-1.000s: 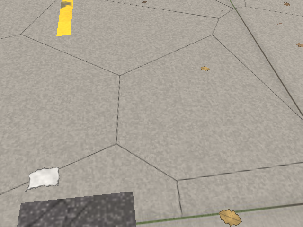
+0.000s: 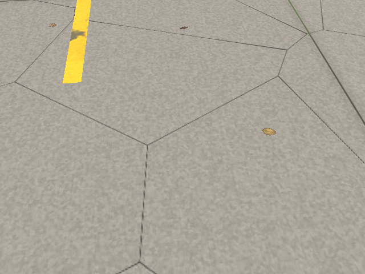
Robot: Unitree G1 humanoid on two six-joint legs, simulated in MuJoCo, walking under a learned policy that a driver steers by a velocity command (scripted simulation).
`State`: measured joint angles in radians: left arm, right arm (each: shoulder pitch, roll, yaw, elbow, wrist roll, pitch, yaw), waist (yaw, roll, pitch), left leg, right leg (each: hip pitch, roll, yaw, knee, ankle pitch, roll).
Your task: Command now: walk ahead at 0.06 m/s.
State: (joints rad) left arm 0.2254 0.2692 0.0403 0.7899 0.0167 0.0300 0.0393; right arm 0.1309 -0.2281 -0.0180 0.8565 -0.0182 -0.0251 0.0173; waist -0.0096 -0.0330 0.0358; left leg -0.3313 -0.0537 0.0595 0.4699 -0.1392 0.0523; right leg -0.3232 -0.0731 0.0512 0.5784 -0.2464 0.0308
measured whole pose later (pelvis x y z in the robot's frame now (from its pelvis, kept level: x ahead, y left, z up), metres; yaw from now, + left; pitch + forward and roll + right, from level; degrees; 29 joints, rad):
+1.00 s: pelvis +0.40 -0.07 +0.01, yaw +9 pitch -1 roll -2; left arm 0.30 0.25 0.07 0.90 0.02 -0.11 -0.01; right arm 0.20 -0.30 -0.08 0.87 0.03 -0.03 -0.01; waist 0.04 0.05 0.03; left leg -0.68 0.11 -0.09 1.01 -0.11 0.02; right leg -0.07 0.04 -0.18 0.25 -0.18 -0.05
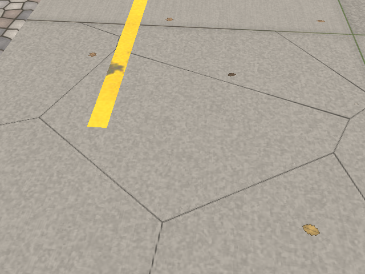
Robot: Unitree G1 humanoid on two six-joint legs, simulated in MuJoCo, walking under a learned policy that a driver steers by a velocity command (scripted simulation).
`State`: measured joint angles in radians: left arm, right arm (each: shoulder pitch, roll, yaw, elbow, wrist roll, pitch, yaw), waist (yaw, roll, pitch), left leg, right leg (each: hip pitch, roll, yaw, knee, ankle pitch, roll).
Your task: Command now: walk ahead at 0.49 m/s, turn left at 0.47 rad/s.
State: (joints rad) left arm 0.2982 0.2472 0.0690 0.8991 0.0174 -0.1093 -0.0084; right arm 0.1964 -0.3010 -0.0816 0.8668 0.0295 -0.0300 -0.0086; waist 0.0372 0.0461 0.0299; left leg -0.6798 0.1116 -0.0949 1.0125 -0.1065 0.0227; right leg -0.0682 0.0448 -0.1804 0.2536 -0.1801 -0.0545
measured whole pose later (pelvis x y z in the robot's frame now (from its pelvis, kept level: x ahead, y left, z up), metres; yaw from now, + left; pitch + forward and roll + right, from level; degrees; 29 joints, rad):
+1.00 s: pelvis +0.58 +0.13 +0.00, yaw +26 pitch +2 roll -1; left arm 0.31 0.26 0.05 0.84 0.00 -0.10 -0.03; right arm 0.22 -0.28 -0.06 0.72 0.01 -0.06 0.00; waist 0.04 0.04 0.02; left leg -0.57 0.07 -0.05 1.04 -0.30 0.01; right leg -0.20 0.06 -0.02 0.34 -0.17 -0.06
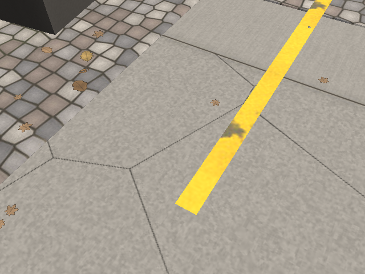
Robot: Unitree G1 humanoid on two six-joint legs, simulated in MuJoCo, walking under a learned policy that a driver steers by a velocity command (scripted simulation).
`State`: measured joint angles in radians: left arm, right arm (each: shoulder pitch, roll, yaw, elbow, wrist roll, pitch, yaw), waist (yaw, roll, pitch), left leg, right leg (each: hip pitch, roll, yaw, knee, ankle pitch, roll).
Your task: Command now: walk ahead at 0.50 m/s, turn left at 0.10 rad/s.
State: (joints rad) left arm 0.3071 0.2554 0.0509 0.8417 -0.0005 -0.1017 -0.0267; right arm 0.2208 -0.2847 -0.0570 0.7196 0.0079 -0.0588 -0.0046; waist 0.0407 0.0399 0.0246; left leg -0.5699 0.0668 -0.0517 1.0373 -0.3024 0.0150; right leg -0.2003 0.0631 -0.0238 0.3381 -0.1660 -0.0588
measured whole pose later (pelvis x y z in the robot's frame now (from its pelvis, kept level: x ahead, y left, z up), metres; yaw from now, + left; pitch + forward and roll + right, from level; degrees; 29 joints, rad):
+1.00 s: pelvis +0.22 +0.01 +0.00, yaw -28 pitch +3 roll +2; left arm 0.19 0.31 0.07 0.64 -0.01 0.03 0.04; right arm 0.08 -0.30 -0.09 0.78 0.00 0.01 -0.03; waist 0.01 0.01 0.03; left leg -0.48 -0.02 -0.07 0.83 -0.34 -0.08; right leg -0.32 0.05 0.12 0.47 -0.19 -0.05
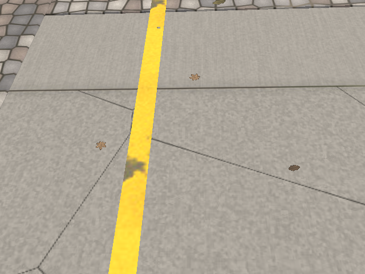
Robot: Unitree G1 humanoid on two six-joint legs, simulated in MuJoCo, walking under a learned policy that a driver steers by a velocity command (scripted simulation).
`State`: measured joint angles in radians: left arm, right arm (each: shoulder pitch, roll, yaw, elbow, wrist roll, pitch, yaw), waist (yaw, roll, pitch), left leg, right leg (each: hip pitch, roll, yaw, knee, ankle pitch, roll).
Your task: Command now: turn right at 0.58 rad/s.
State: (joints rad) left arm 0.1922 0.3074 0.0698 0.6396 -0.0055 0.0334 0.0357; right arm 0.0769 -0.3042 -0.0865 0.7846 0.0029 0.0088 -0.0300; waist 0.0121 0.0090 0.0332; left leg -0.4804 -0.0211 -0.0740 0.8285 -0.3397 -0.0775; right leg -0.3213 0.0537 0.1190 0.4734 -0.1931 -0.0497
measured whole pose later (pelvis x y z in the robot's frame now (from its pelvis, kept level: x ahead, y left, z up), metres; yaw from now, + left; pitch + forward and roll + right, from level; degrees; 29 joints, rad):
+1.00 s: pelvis +0.16 +0.05 +0.00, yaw -10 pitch +1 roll -1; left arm 0.32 0.30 0.06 0.73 -0.02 -0.06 0.01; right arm 0.26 -0.28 -0.04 0.82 -0.01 -0.09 0.04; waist -0.01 -0.04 0.01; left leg -0.25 -0.03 0.04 0.46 -0.23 0.07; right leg -0.44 -0.05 0.03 1.11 -0.32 -0.03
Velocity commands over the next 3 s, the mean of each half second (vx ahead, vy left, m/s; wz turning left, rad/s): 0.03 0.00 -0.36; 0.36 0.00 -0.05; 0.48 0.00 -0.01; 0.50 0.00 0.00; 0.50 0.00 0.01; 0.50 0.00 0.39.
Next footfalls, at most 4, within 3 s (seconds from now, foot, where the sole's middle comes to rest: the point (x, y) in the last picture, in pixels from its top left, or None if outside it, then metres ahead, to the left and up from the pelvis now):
0.14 left None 0.06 0.14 -0.78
0.48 right None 0.00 -0.11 -0.78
0.86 left None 0.22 0.12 -0.78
1.38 right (247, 251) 0.53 -0.15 -0.78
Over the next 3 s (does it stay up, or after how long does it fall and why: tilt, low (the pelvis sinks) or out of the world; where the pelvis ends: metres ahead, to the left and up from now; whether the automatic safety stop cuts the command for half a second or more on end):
stays up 1.26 -0.13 -0.02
